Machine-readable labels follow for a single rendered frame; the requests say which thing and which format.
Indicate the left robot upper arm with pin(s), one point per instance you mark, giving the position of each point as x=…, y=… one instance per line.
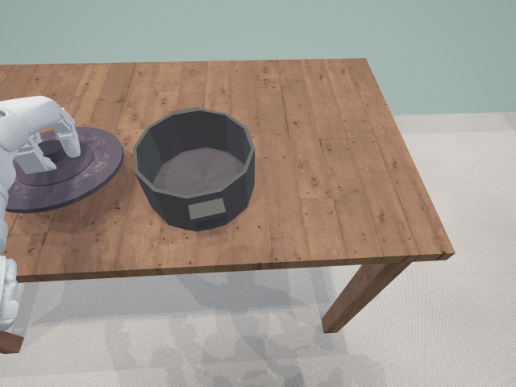
x=8, y=293

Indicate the robot left hand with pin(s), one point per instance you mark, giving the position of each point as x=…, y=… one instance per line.
x=38, y=113

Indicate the left robot forearm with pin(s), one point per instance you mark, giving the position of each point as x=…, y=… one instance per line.
x=13, y=135

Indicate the knob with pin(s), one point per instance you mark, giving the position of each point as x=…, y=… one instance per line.
x=53, y=149

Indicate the pot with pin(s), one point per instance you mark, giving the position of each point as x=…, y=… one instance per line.
x=196, y=168

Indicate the table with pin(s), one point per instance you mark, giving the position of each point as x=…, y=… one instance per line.
x=334, y=185

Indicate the lid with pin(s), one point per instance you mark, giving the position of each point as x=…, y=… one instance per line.
x=73, y=179

